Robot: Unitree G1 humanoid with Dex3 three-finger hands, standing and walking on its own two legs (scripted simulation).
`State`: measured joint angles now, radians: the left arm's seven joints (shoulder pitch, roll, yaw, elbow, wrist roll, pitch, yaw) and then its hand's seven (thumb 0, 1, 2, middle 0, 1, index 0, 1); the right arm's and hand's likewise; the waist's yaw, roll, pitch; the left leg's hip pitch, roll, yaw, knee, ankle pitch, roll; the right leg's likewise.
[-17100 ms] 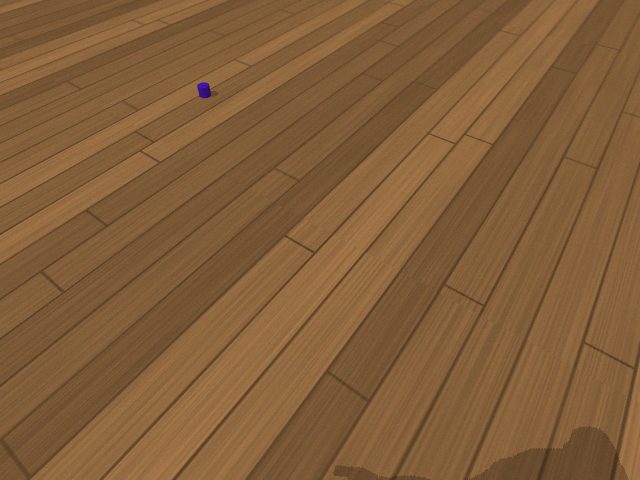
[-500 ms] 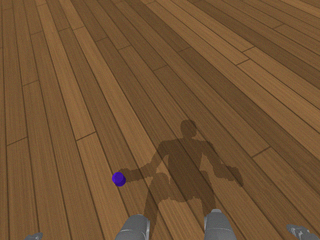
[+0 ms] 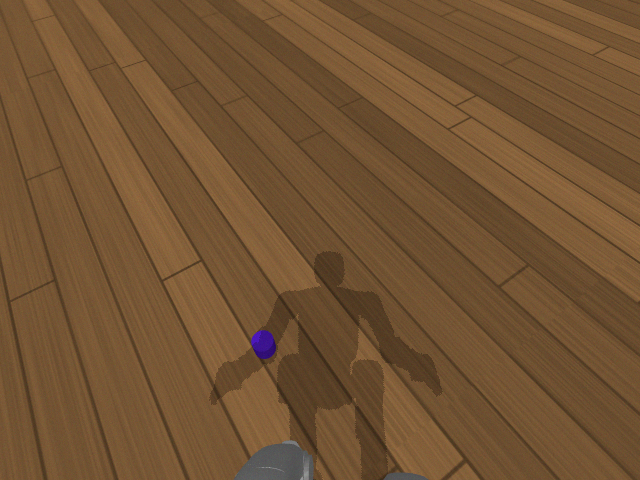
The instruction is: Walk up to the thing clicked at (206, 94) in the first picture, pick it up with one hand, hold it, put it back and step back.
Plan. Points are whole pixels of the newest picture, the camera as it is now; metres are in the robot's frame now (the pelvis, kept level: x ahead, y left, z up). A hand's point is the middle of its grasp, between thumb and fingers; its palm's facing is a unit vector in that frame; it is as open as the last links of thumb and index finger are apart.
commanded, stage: walk up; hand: left
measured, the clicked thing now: (263, 344) +0.55 +0.22 -0.72
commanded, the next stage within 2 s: stand in 1.98 s
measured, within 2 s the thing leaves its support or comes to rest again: neither
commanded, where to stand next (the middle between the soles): +0.12 -0.01 m, yaw -1 degrees
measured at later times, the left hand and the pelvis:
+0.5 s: hand out of the picture +0.10 +0.35 -0.15, palm faces -0.13 -0.93 -0.35, open 7.4 cm; pelvis +0.02 +0.06 +0.02, yaw -5 degrees
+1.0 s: hand (161, 434) +0.19 +0.25 -0.13, palm faces -0.06 -0.94 -0.35, open 7.4 cm; pelvis +0.05 +0.00 +0.01, yaw -2 degrees
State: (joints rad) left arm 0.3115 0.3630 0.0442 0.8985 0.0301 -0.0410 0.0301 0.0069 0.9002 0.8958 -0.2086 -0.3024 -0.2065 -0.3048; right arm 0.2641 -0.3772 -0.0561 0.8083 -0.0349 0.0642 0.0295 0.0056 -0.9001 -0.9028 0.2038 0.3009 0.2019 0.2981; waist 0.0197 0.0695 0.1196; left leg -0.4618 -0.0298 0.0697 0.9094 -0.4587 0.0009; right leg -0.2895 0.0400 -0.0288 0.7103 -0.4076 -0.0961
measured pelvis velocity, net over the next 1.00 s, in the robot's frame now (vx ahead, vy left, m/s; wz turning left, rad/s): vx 0.05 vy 0.00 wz -0.04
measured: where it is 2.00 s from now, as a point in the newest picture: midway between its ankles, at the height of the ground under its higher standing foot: outside the picture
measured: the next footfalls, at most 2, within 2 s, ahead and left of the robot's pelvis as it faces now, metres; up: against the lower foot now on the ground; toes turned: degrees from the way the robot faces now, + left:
left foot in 0.14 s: +0.10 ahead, +0.16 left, +0.00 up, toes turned -1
right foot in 0.60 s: +0.07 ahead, -0.12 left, +0.00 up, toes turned -5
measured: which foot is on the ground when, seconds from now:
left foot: up 0.00-0.12, down 0.14-1.00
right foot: down 0.00-0.14, up 0.16-0.58, down 0.60-1.00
